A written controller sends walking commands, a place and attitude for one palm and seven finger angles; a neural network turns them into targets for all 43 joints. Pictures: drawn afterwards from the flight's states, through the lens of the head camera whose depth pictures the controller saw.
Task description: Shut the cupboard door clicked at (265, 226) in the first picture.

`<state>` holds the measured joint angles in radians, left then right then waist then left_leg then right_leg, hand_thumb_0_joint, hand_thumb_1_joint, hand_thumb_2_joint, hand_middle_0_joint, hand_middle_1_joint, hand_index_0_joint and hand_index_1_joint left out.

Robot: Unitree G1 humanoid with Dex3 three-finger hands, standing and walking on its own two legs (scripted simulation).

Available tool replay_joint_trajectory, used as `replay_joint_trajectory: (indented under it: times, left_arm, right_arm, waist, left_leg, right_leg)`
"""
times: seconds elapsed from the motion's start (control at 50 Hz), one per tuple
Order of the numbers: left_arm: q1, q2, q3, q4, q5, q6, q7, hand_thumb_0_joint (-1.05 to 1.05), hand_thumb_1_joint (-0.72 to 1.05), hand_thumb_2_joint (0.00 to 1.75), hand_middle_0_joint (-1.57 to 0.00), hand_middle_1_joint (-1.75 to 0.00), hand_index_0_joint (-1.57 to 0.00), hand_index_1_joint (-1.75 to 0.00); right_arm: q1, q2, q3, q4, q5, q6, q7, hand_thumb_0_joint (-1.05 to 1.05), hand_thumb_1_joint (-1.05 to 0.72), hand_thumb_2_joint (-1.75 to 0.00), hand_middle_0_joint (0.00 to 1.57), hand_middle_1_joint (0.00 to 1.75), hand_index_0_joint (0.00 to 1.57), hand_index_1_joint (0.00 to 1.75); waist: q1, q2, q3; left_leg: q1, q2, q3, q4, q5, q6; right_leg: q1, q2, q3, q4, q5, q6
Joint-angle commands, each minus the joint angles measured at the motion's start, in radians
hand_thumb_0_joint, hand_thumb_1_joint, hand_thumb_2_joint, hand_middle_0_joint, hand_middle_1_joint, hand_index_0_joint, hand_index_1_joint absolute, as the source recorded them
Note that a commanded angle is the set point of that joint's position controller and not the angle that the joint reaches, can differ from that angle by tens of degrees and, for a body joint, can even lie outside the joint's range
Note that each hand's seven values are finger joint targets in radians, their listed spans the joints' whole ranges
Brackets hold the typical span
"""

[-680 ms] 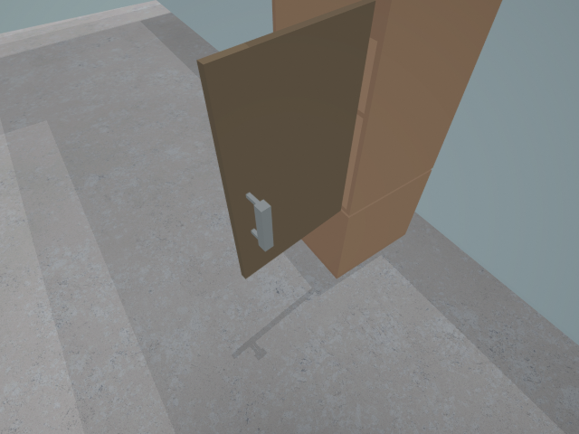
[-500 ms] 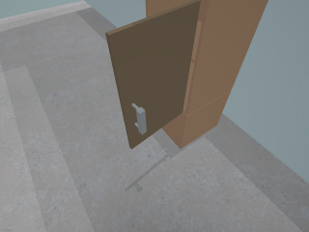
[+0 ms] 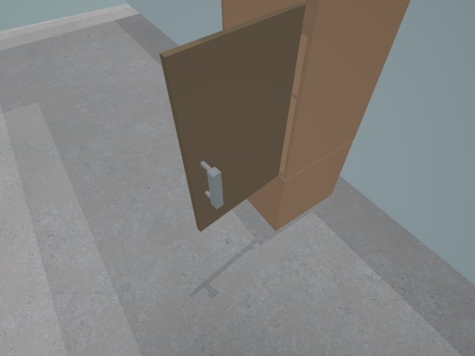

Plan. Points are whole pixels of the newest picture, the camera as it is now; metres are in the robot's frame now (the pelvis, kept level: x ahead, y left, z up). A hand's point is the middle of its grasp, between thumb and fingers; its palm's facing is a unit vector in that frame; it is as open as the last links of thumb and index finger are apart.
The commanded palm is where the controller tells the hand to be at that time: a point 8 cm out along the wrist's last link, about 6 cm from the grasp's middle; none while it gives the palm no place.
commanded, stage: look at it before walking up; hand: left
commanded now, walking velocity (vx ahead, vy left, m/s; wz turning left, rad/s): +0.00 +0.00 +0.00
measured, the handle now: (210, 184) +0.54 +0.10 -0.12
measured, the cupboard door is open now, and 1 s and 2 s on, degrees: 96 96 96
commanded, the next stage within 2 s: walk to a spot facing it in 0.16 s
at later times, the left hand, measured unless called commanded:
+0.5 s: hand out of the picture +0.03 +0.20 -0.18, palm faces -0.04 -0.97 -0.25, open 7.4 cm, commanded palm none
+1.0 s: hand out of the picture +0.06 +0.14 -0.17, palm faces -0.28 -0.92 -0.27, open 7.4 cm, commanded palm none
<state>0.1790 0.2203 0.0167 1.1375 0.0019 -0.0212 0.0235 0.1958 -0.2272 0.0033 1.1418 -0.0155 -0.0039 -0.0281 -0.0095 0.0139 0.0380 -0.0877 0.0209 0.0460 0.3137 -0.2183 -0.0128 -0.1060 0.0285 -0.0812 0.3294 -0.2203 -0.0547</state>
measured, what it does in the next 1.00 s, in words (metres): lifts its left foot, turning right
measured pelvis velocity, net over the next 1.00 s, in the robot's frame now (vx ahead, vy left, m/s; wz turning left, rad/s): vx -0.04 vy -0.04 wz -0.37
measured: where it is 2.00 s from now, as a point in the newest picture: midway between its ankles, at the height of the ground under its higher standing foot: outside the picture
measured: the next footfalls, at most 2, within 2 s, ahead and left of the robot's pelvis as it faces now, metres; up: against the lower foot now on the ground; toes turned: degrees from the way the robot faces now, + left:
left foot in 1.22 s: +0.06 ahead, +0.09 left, +0.00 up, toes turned -31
right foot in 1.56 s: -0.08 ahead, -0.16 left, +0.00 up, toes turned -43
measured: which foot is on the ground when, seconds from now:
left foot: down 0.00-0.74, up 0.76-1.00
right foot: down 0.00-1.00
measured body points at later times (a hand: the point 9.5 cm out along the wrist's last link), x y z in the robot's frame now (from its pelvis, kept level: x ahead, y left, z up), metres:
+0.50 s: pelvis -0.01 +0.00 -0.01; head +0.01 -0.01 +0.44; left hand +0.03 +0.25 -0.16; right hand +0.00 -0.25 -0.17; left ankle -0.03 +0.13 -0.75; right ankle -0.02 -0.08 -0.75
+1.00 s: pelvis -0.04 -0.04 +0.00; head +0.02 -0.07 +0.44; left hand +0.08 +0.19 -0.15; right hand -0.01 -0.32 -0.15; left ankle -0.01 +0.13 -0.68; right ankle -0.05 -0.11 -0.75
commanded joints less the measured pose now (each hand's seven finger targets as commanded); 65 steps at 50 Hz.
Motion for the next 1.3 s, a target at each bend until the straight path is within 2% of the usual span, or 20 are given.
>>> replay_joint_trajectory:
  times: [0.0,0.26,0.3,0.46,0.52,0.58,0.62,0.68,0.7,0.72,0.74,0.76,0.86,1.06,1.14,1.16,1.18,1.2,1.24,1.28]
  left_arm:
    - [0.025,0.161,0.026,-0.035,0.005,-0.017,0.007,0.00,0.90,0.90,-0.20,-0.30,-0.20,-0.30]
    - [0.014,0.167,0.025,-0.037,0.004,-0.016,0.006,0.00,0.90,0.90,-0.20,-0.30,-0.20,-0.30]
    - [0.040,0.115,0.022,-0.036,0.005,-0.001,0.010,0.00,0.90,0.90,-0.20,-0.30,-0.20,-0.30]
    - [0.021,0.145,0.066,-0.116,0.017,0.049,-0.008,0.00,0.90,0.90,-0.20,-0.30,-0.20,-0.30]
    - [0.008,0.123,0.071,-0.153,0.020,0.057,-0.019,0.00,0.90,0.90,-0.20,-0.30,-0.20,-0.30]
    - [-0.010,0.088,0.080,-0.195,0.022,0.075,-0.031,0.00,0.90,0.90,-0.20,-0.30,-0.20,-0.30]
    - [-0.008,0.082,0.085,-0.210,0.022,0.076,-0.037,0.00,0.90,0.90,-0.20,-0.30,-0.20,-0.30]
    - [0.120,0.083,0.094,-0.181,0.023,0.063,-0.045,0.00,0.90,0.90,-0.20,-0.30,-0.20,-0.30]
    - [0.179,0.155,0.108,-0.169,0.033,0.051,-0.036,0.00,0.90,0.90,-0.20,-0.30,-0.20,-0.30]
    - [0.192,0.254,0.126,-0.170,0.035,0.045,-0.017,0.00,0.90,0.90,-0.20,-0.30,-0.20,-0.30]
    - [0.189,0.249,0.121,-0.174,0.018,0.045,-0.007,0.00,0.90,0.90,-0.20,-0.30,-0.20,-0.30]
    - [0.129,0.233,0.116,-0.200,0.017,0.046,-0.007,0.00,0.90,0.90,-0.20,-0.30,-0.20,-0.30]
    - [0.079,0.177,0.104,-0.236,0.020,0.032,0.003,0.00,0.90,0.90,-0.20,-0.30,-0.20,-0.30]
    - [0.100,0.198,0.115,-0.252,0.030,0.047,-0.005,0.00,0.90,0.90,-0.20,-0.30,-0.20,-0.30]
    - [0.030,0.190,0.111,-0.276,0.021,0.052,-0.006,0.00,0.90,0.90,-0.20,-0.30,-0.20,-0.30]
    - [0.014,0.161,0.102,-0.289,0.014,0.053,-0.009,0.00,0.90,0.90,-0.20,-0.30,-0.20,-0.30]
    - [0.024,0.106,0.091,-0.310,0.002,0.052,-0.023,0.00,0.90,0.90,-0.20,-0.30,-0.20,-0.30]
    - [-0.009,0.128,0.092,-0.328,0.013,0.049,-0.030,0.00,0.90,0.90,-0.20,-0.30,-0.20,-0.30]
    - [-0.008,0.151,0.106,-0.322,0.031,0.057,-0.047,0.00,0.90,0.90,-0.20,-0.30,-0.20,-0.30]
    - [-0.013,0.120,0.100,-0.303,0.024,0.062,-0.053,0.00,0.90,0.90,-0.20,-0.30,-0.20,-0.30]
  right_arm:
    - [0.029,-0.140,-0.022,-0.036,-0.004,-0.013,-0.012,0.00,-0.90,-0.90,0.20,0.30,0.20,0.30]
    - [0.029,-0.147,-0.023,-0.032,-0.006,-0.011,-0.013,0.00,-0.90,-0.90,0.20,0.30,0.20,0.30]
    - [0.067,-0.090,-0.017,-0.029,-0.006,-0.001,-0.019,0.00,-0.90,-0.90,0.20,0.30,0.20,0.30]
    - [0.077,-0.122,-0.060,-0.092,-0.007,0.030,-0.034,0.00,-0.90,-0.90,0.20,0.30,0.20,0.30]
    - [0.076,-0.152,-0.075,-0.118,-0.011,0.027,-0.035,0.00,-0.90,-0.90,0.20,0.30,0.20,0.30]
    - [0.065,-0.175,-0.085,-0.139,-0.021,0.013,-0.036,0.00,-0.90,-0.90,0.20,0.30,0.20,0.30]
    - [0.030,-0.169,-0.085,-0.161,-0.024,0.006,-0.036,0.00,-0.90,-0.90,0.20,0.30,0.20,0.30]
    - [-0.041,-0.189,-0.091,-0.190,-0.021,0.013,-0.032,0.00,-0.90,-0.90,0.20,0.30,0.20,0.30]
    - [-0.049,-0.156,-0.093,-0.211,-0.007,0.021,-0.028,0.00,-0.90,-0.90,0.20,0.30,0.20,0.30]
    - [-0.070,-0.089,-0.084,-0.255,0.002,0.027,-0.021,0.00,-0.90,-0.90,0.20,0.30,0.20,0.30]
    - [-0.065,-0.112,-0.085,-0.247,0.001,0.040,-0.017,0.00,-0.90,-0.90,0.20,0.30,0.20,0.30]
    - [-0.060,-0.102,-0.086,-0.247,0.004,0.040,-0.007,0.00,-0.90,-0.90,0.20,0.30,0.20,0.30]
    - [-0.082,-0.074,-0.078,-0.244,0.003,0.038,-0.007,0.00,-0.90,-0.90,0.20,0.30,0.20,0.30]
    - [-0.150,-0.080,-0.078,-0.304,0.017,0.027,-0.014,0.00,-0.90,-0.90,0.20,0.30,0.20,0.30]
    - [-0.032,-0.097,-0.079,-0.281,0.023,0.013,-0.023,0.00,-0.90,-0.90,0.20,0.30,0.20,0.30]
    - [0.009,-0.134,-0.085,-0.269,0.018,0.003,-0.029,0.00,-0.90,-0.90,0.20,0.30,0.20,0.30]
    - [0.015,-0.228,-0.102,-0.282,0.000,-0.007,-0.033,0.00,-0.90,-0.90,0.20,0.30,0.20,0.30]
    - [0.019,-0.252,-0.104,-0.297,-0.003,0.000,-0.035,0.00,-0.90,-0.90,0.20,0.30,0.20,0.30]
    - [-0.040,-0.197,-0.080,-0.317,-0.021,-0.006,-0.039,0.00,-0.90,-0.90,0.20,0.30,0.20,0.30]
    - [-0.033,-0.165,-0.070,-0.319,-0.022,-0.008,-0.037,0.00,-0.90,-0.90,0.20,0.30,0.20,0.30]
  waist:
    - [0.004,-0.003,-0.030]
    - [0.000,-0.008,-0.021]
    - [-0.002,-0.015,-0.035]
    - [-0.009,-0.015,0.004]
    - [-0.011,0.074,-0.001]
    - [0.000,0.206,0.015]
    - [0.020,0.164,0.011]
    - [0.088,0.070,-0.027]
    - [0.112,-0.184,-0.029]
    - [0.113,-0.434,0.006]
    - [0.103,-0.328,0.000]
    - [0.070,-0.215,0.020]
    - [0.036,-0.076,-0.104]
    - [0.057,-0.146,-0.076]
    - [-0.007,-0.114,-0.121]
    - [-0.029,-0.023,-0.137]
    - [-0.030,0.253,-0.130]
    - [-0.028,0.270,-0.095]
    - [0.015,0.124,-0.035]
    - [0.027,0.173,-0.035]
  left_leg:
    - [0.008,0.096,-0.089,-0.023,0.223,0.033]
    - [0.014,0.103,-0.083,-0.029,0.208,0.030]
    - [0.024,0.108,-0.051,0.013,0.221,0.020]
    - [-0.040,0.141,0.006,0.104,0.045,0.024]
    - [-0.024,0.230,-0.067,0.046,0.009,0.071]
    - [-0.041,0.409,-0.165,-0.048,0.189,0.193]
    - [-0.064,0.412,-0.114,0.002,0.285,0.189]
    - [-0.137,0.294,0.043,0.229,0.256,0.078]
    - [-0.247,0.158,0.120,0.457,0.023,0.007]
    - [-0.448,0.003,0.100,0.724,-0.421,-0.040]
    - [-0.459,0.026,-0.039,0.836,-0.406,-0.029]
    - [-0.478,0.049,-0.063,0.865,-0.345,-0.026]
    - [-0.428,0.033,-0.071,0.769,-0.199,-0.047]
    - [-0.340,-0.020,-0.090,0.472,-0.226,-0.033]
    - [-0.073,-0.019,-0.096,0.149,-0.065,-0.019]
    - [0.087,0.067,-0.167,0.027,-0.037,0.007]
    - [0.182,0.327,-0.438,-0.077,-0.015,0.092]
    - [0.073,0.473,-0.510,-0.073,0.108,0.180]
    - [-0.050,0.401,-0.384,-0.028,0.350,0.217]
    - [-0.026,0.295,-0.195,0.054,0.580,0.163]
  right_leg:
    - [0.009,-0.152,0.134,-0.047,0.287,-0.002]
    - [-0.002,-0.151,0.145,-0.054,0.281,-0.005]
    - [-0.020,-0.149,0.154,-0.024,0.349,0.002]
    - [-0.159,-0.122,0.235,0.095,0.284,-0.020]
    - [-0.254,-0.053,0.201,0.228,0.165,-0.002]
    - [-0.340,-0.019,0.108,0.592,-0.297,0.027]
    - [-0.316,-0.059,0.133,0.590,-0.317,0.024]
    - [-0.098,-0.046,0.066,0.267,-0.074,0.030]
    - [-0.030,-0.132,0.248,0.054,0.187,-0.001]
    - [-0.011,-0.359,0.622,-0.045,0.453,-0.092]
    - [-0.029,-0.365,0.615,-0.042,0.420,-0.146]
    - [-0.080,-0.343,0.576,-0.043,0.219,-0.187]
    - [0.000,-0.218,0.496,0.035,0.370,-0.138]
    - [-0.014,-0.180,0.602,0.029,0.356,-0.141]
    - [-0.161,-0.123,0.584,0.096,0.289,-0.063]
    - [-0.304,-0.046,0.506,0.163,0.139,-0.014]
    - [-0.495,0.090,0.323,0.364,-0.202,0.044]
    - [-0.493,0.053,0.192,0.583,-0.392,0.083]
    - [-0.485,0.015,0.171,0.812,-0.304,0.108]
    - [-0.487,-0.007,0.144,0.838,-0.269,0.114]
